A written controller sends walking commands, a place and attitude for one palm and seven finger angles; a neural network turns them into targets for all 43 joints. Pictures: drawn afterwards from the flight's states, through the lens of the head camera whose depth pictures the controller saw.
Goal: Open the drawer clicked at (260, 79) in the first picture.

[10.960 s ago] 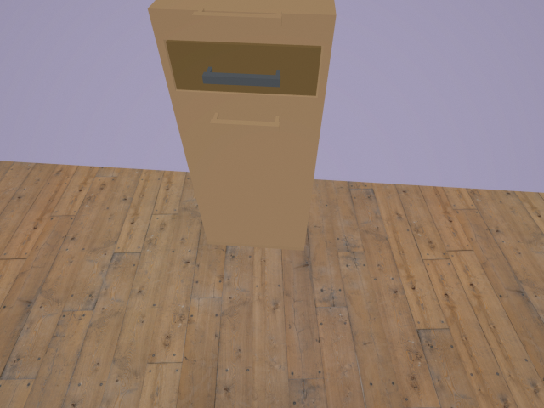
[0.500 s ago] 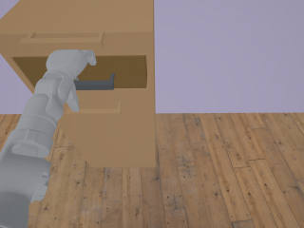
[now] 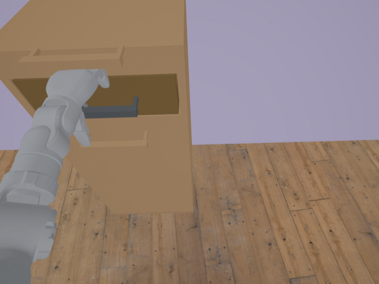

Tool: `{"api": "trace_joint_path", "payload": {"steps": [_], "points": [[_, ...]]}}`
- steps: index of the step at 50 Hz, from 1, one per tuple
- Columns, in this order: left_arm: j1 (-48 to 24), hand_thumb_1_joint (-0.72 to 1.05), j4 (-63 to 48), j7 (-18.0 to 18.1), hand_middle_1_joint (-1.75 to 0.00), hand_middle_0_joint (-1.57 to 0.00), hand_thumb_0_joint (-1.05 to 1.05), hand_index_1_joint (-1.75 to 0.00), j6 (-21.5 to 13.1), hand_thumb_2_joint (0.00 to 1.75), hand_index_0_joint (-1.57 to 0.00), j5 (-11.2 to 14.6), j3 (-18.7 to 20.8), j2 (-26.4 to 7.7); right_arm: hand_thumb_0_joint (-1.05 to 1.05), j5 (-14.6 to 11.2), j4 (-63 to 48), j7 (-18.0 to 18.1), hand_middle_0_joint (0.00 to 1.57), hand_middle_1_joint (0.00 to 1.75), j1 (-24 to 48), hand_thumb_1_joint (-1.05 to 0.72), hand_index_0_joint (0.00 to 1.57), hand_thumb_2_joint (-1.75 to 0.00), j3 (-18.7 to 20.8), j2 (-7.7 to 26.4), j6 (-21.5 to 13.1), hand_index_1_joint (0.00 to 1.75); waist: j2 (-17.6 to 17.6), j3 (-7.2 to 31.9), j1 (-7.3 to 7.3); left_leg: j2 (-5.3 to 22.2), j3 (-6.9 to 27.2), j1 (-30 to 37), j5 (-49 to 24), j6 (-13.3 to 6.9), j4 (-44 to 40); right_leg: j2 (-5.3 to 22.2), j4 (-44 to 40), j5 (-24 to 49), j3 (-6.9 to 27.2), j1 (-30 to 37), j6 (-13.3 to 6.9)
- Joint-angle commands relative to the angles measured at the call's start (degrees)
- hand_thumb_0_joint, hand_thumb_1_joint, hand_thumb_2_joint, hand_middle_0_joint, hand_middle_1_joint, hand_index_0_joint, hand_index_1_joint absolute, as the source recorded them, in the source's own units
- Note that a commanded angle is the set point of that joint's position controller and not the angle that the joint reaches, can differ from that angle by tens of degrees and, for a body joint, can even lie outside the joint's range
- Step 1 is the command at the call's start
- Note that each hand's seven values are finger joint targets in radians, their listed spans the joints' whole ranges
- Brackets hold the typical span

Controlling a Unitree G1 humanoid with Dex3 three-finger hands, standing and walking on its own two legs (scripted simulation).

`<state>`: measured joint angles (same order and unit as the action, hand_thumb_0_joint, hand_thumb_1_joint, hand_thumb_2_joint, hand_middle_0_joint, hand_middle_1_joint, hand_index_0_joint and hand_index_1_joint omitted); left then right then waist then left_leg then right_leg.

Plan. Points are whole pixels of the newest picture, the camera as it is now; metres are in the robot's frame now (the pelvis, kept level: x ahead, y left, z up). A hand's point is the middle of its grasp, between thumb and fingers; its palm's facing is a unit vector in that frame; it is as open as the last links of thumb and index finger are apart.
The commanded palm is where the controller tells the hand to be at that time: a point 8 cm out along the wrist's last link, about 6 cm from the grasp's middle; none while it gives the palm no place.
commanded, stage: move the hooked fingers above the handle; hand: left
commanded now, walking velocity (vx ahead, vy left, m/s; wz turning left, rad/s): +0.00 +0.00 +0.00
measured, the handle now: (99, 106) +0.52 +0.23 +0.07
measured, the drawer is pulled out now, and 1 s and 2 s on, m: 0.00 0.00 0.00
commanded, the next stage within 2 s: none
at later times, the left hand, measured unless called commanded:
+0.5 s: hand (89, 104) +0.46 +0.22 +0.13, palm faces -0.03 -0.02 -1.00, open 13.9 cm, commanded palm +0.45 +0.24 +0.19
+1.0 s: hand (93, 103) +0.47 +0.22 +0.13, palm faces +0.00 -0.05 -1.00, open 13.9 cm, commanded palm +0.45 +0.25 +0.19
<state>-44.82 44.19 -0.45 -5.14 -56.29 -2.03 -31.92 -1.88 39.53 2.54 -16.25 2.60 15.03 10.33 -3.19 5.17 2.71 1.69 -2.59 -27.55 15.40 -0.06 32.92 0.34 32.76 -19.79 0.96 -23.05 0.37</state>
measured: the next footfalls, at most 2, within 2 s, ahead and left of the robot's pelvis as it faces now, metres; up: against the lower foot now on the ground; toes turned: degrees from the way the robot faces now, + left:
none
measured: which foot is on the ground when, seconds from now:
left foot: down 0.00-1.00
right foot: down 0.00-1.00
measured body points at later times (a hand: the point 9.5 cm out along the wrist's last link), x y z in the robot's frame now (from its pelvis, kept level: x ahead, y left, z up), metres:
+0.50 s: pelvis +0.00 +0.00 +0.00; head +0.05 -0.02 +0.45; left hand +0.46 +0.22 +0.19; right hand +0.09 -0.27 -0.14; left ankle +0.00 +0.12 -0.73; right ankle -0.04 -0.13 -0.73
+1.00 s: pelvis +0.00 +0.00 +0.00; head +0.05 -0.01 +0.44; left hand +0.46 +0.22 +0.18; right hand +0.06 -0.27 -0.14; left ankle +0.00 +0.12 -0.73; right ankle -0.04 -0.13 -0.73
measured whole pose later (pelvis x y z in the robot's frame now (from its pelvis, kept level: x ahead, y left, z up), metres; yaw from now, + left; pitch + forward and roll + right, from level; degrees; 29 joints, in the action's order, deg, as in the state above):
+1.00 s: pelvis +0.00 +0.00 +0.00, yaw +0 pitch +11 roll +0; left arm -46.3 44.8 0.8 -7.4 -56.5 -2.4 -31.4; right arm -1.8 39.6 2.7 -15.9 2.6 15.2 9.9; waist -2.9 5.4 3.3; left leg 1.6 -2.7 -29.7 16.0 -0.4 34.4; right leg 0.4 33.8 -20.1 1.2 -25.0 0.7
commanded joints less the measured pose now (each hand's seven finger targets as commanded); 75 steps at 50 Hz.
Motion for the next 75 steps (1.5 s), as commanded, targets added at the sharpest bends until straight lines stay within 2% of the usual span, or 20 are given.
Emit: {"api": "trace_joint_path", "payload": {"steps": [1, 3, 10, 13, 16, 22, 24, 27, 30, 33, 37, 40, 47, 49, 52, 57, 62, 65, 67, 75], "points": [[-26.87, -0.50, -12.16, 2.76, -1.20, -0.30, 0.00, -1.20, 1.34, 0.30, -0.30, 0.67, 4.94, -15.64, 0.00, -0.19, -6.07, 0.16, 0.20, 0.30, -0.45, -0.90, 0.20, -0.90, 2.93, 8.01, -1.38, 0.30, 0.70, 20.71, -0.39, -2.34, -0.20, 15.73, -22.82, -2.67, -0.14, -2.42, -2.57, 24.46, -2.18, 4.22, -1.99], [-26.98, -0.50, -14.29, 2.14, -1.20, -0.30, 0.00, -1.20, 0.78, 0.30, -0.30, 1.27, 6.17, -17.24, 0.00, -0.20, -6.25, 0.21, 0.20, 0.30, -0.55, -0.90, 0.20, -0.90, 3.13, 8.41, -1.42, 0.30, 1.13, 22.41, -0.55, -2.31, -0.13, 16.74, -23.16, -2.81, -0.10, -2.37, -2.78, 25.04, -1.84, 5.22, -1.82], [-28.37, -0.50, -14.78, 0.63, -1.20, -0.30, 0.00, -1.20, 0.41, 0.30, -0.30, 2.14, 0.89, -11.37, 0.00, -0.40, -6.15, 0.49, 0.20, 0.30, 0.29, -0.90, 0.20, -0.90, 3.01, 7.89, -1.51, 0.30, 0.83, 18.17, 0.95, -2.50, 0.47, 17.75, -20.49, -2.76, -0.26, -2.39, -3.63, 21.66, -2.26, 1.41, -1.84], [-28.89, -0.50, -12.75, 0.79, -1.20, -0.30, 0.00, -1.20, 0.50, 0.30, -0.30, 2.06, 3.30, -14.53, 0.00, -0.29, -5.54, 0.63, 0.20, 0.30, 0.02, -0.90, 0.20, -0.90, 2.72, 8.33, -1.54, 0.30, 1.78, 18.70, 0.60, -2.66, 0.54, 16.71, -20.43, -2.73, -0.17, -2.18, -3.44, 22.48, -2.00, 2.48, -1.90], [-31.39, -0.50, -11.16, 1.27, -1.20, -0.30, 0.00, -1.20, 1.06, 0.30, -0.30, 1.82, 0.99, -11.90, 0.00, -0.37, -5.41, 0.55, 0.20, 0.30, 0.04, -0.90, 0.20, -0.90, 2.42, 8.01, -1.56, 0.30, 1.26, 17.67, 1.22, -2.61, 0.76, 16.23, -19.33, -2.42, -0.33, -2.26, -3.15, 20.49, -2.47, 0.56, -2.01], [-29.04, -0.50, -9.04, 2.39, -1.20, -0.30, 0.00, -1.20, 1.16, 0.30, -0.30, 0.55, 8.46, -20.29, 0.00, 0.20, -5.89, 0.85, 0.20, 0.30, -0.38, -0.90, 0.20, -0.90, 2.21, 8.12, -1.34, 0.30, 2.37, 24.19, -1.13, -2.93, -0.12, 14.31, -23.19, -2.59, 0.80, -1.90, -1.60, 26.93, -1.63, 7.09, -1.96], [-28.97, -0.50, -7.75, 2.26, -1.20, -0.30, 0.00, -1.20, 1.50, 0.30, -0.30, 0.47, 6.25, -17.95, 0.00, 0.05, -5.75, 0.82, 0.20, 0.30, -0.52, -0.90, 0.20, -0.90, 2.18, 8.02, -1.29, 0.30, 2.82, 22.04, -0.32, -2.68, -0.29, 13.58, -22.08, -2.66, 0.67, -1.90, -1.76, 26.47, -1.83, 5.59, -1.72], [-27.18, -0.50, -6.21, 2.05, -1.20, -0.30, 0.00, -1.20, 1.27, 0.30, -0.30, 0.89, 9.21, -21.81, 0.00, -0.13, -5.77, 1.31, 0.20, 0.30, -0.56, -0.90, 0.20, -0.90, 2.15, 8.59, -1.09, 0.30, 4.90, 20.92, -0.54, -2.72, -0.74, 11.62, -20.81, -2.87, 0.42, -1.71, -2.43, 26.97, -1.35, 7.18, -1.46], [-29.11, -0.50, -6.08, 1.59, -1.20, -0.30, 0.00, -1.20, 1.00, 0.30, -0.30, 0.49, 6.40, -19.57, 0.00, -0.50, -5.49, 1.47, 0.20, 0.30, -1.20, -0.90, 0.20, -0.90, 2.22, 8.61, -1.28, 0.30, 3.73, 18.59, 0.76, -2.64, -0.49, 11.38, -18.12, -2.84, -0.01, -1.87, -2.95, 23.73, -1.54, 4.28, -1.40], [-31.09, -0.50, -9.73, 0.70, -1.20, -0.30, 0.00, -1.20, -0.88, 0.30, -0.30, 0.29, 4.94, -18.57, 0.00, -0.37, -5.43, 1.49, 0.20, 0.30, -2.00, -0.90, 0.20, -0.90, 2.87, 8.61, -1.61, 0.30, 0.86, 21.38, 1.26, -2.69, -0.40, 14.31, -19.65, -3.04, 0.63, -2.02, -3.06, 24.34, -0.97, 3.85, -1.53], [-29.57, -0.50, -13.03, -0.88, -1.20, -0.30, 0.00, -1.20, -2.88, 0.30, -0.30, 2.26, 0.48, -11.72, 0.00, -0.18, -5.43, 1.16, 0.20, 0.30, -3.13, -0.90, 0.20, -0.90, 3.47, 7.97, -1.92, 0.30, -0.13, 21.61, 2.08, -2.57, 0.22, 18.25, -22.85, -2.97, 1.31, -2.60, -3.21, 23.97, -1.82, 1.45, -1.87], [-29.11, -0.50, -11.97, -0.31, -1.20, -0.30, 0.00, -1.20, -2.72, 0.30, -0.30, 2.94, 2.05, -12.84, 0.00, -0.23, -4.68, 0.89, 0.20, 0.30, -3.06, -0.90, 0.20, -0.90, 3.49, 8.41, -1.76, 0.30, 0.69, 19.39, 1.63, -2.27, 0.99, 17.94, -21.54, -2.71, 0.77, -2.83, -3.18, 21.42, -2.26, -0.68, -1.96], [-28.37, -0.50, -8.12, 4.98, -1.20, -0.30, 0.00, -1.20, 0.17, 0.30, -0.30, 0.47, 11.26, -22.85, 0.00, 0.21, -4.54, 0.41, 0.20, 0.30, -2.43, -0.90, 0.20, -0.90, 2.63, 8.68, -1.53, 0.30, 0.40, 22.28, -1.56, -2.24, 0.50, 13.49, -24.47, -2.16, 0.91, -2.89, -0.98, 23.95, -2.59, 3.47, -2.52], [-29.36, -0.50, -7.86, 5.71, -1.20, -0.30, 0.00, -1.20, 1.82, 0.30, -0.30, -0.34, 9.15, -20.89, 0.00, 0.08, -5.01, 0.25, 0.20, 0.30, -1.88, -0.90, 0.20, -0.90, 2.52, 8.36, -1.49, 0.30, -0.39, 22.10, -1.17, -2.02, 0.40, 13.21, -23.76, -2.01, 0.73, -2.80, -0.55, 23.56, -2.79, 2.89, -2.34], [-28.43, -0.50, -8.15, 5.90, -1.20, -0.30, 0.00, -1.20, 2.83, 0.30, -0.30, -0.44, 11.09, -23.23, 0.00, 0.16, -5.55, 0.61, 0.20, 0.30, -1.35, -0.90, 0.20, -0.90, 2.52, 8.50, -1.42, 0.30, 2.03, 25.11, -1.44, -2.06, -0.30, 13.71, -24.43, -2.42, 0.89, -2.61, -1.01, 25.54, -2.29, 6.15, -2.02], [-29.11, -0.50, -10.58, 3.09, -1.20, -0.30, 0.00, -1.20, 2.56, 0.30, -0.30, 0.19, 6.45, -18.62, 0.00, -0.39, -6.51, 1.05, 0.20, 0.30, -1.01, -0.90, 0.20, -0.90, 2.77, 8.39, -1.70, 0.30, 2.16, 24.07, 0.23, -2.12, -0.32, 15.62, -22.54, -2.91, 0.46, -2.42, -2.38, 24.56, -2.02, 5.31, -1.64], [-31.06, -0.50, -9.53, -0.89, -1.20, -0.30, 0.00, -1.20, 0.89, 0.30, -0.30, 1.42, -0.49, -11.84, 0.00, -0.76, -5.70, 1.71, 0.20, 0.30, -1.56, -0.90, 0.20, -0.90, 2.72, 8.40, -2.11, 0.30, 4.34, 16.83, 3.25, -2.20, 0.28, 15.94, -16.32, -3.22, -0.23, -2.25, -4.71, 18.86, -1.91, 0.06, -1.30], [-32.05, -0.50, -10.72, -1.51, -1.20, -0.30, 0.00, -1.20, -0.45, 0.30, -0.30, 1.76, -1.55, -10.59, 0.00, -0.57, -5.31, 1.68, 0.20, 0.30, -1.87, -0.90, 0.20, -0.90, 2.74, 8.08, -2.47, 0.30, 0.41, 16.64, 2.77, -2.41, 0.74, 17.50, -15.44, -2.94, -0.19, -2.43, -4.60, 16.55, -1.91, -2.24, -1.76], [-33.32, -0.50, -10.38, -1.37, -1.20, -0.30, 0.00, -1.20, -1.59, 0.30, -0.30, 2.22, -1.03, -11.06, 0.00, -0.43, -4.96, 1.75, 0.20, 0.30, -2.55, -0.90, 0.20, -0.90, 2.63, 8.21, -2.67, 0.30, 0.22, 16.56, 3.16, -2.48, 0.97, 17.31, -15.80, -2.82, 0.07, -2.46, -4.32, 16.17, -2.04, -2.81, -1.94], [-31.86, -0.50, -6.31, 5.28, -1.20, -0.30, 0.00, -1.20, 0.29, 0.30, -0.30, -0.02, 9.63, -21.78, 0.00, 0.17, -4.97, 0.96, 0.20, 0.30, -2.50, -0.90, 0.20, -0.90, 2.21, 8.19, -2.36, 0.30, 0.04, 22.96, -0.64, -2.42, 0.45, 12.29, -21.40, -2.11, 1.53, -2.50, -0.48, 22.94, -2.15, 2.75, -2.14]]}}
